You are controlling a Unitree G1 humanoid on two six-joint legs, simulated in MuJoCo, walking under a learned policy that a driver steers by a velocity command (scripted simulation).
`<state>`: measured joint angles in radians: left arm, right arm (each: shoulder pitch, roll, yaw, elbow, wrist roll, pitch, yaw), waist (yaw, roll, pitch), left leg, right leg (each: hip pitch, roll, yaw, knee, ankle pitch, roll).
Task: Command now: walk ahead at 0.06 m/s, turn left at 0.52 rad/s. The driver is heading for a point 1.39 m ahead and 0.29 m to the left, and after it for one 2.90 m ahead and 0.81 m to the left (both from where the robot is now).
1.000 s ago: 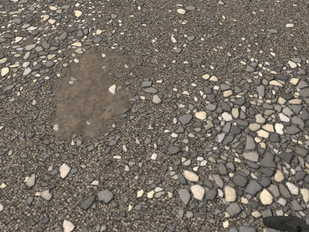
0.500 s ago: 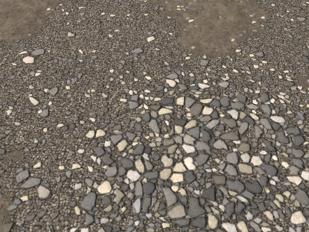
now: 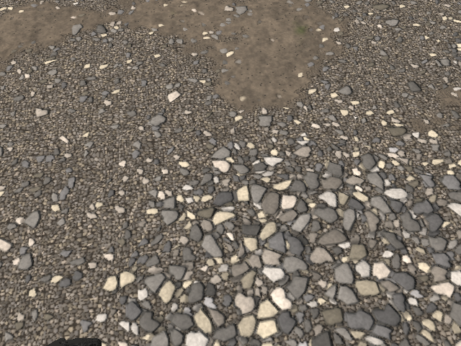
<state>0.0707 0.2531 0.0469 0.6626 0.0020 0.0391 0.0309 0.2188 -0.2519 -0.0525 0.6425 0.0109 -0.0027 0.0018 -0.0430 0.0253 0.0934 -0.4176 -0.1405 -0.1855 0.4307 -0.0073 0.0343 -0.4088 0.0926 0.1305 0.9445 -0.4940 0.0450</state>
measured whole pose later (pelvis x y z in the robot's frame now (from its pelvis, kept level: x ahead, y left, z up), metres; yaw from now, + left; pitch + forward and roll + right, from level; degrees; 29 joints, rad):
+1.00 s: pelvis +0.25 +0.16 -0.03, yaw +18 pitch +2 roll +0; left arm 0.12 0.28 0.02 0.72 0.01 0.01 -0.09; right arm 0.47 -0.25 -0.02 0.86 -0.04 -0.07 -0.02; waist -0.02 -0.01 0.03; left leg 0.30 -0.03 0.28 0.18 -0.47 -0.01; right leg -0.70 0.02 -0.17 0.77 -0.11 -0.16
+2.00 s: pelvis +1.15 +0.18 +0.00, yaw -5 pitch +2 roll +0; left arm 0.15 0.26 0.00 0.73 0.06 -0.08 -0.01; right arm 0.41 -0.29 -0.04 0.88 0.00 -0.06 0.02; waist -0.06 0.03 0.01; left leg -0.35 0.03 -0.04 1.25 -0.29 0.09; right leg -0.37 -0.02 -0.08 0.60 -0.26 -0.02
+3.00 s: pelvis +1.62 +0.14 +0.01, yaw +43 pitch +0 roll +1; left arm 0.17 0.24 0.04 0.68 0.00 0.02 0.02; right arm 0.17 -0.31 -0.05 0.61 0.00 0.05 -0.03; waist 0.04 0.02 0.07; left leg -0.40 -0.03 -0.10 0.91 -0.49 -0.09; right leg -0.35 0.05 0.11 0.46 -0.11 -0.01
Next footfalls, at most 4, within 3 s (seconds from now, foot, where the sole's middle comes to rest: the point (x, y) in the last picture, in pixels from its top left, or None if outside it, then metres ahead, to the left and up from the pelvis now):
0.12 right None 0.09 -0.12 -0.77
0.58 left None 0.01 0.15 -0.77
1.04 right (169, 341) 0.45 0.19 -0.77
1.46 left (113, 208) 0.88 0.39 -0.77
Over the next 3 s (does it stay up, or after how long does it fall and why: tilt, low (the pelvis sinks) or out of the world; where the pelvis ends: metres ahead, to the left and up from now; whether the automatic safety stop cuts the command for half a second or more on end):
stays up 1.62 0.14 0.01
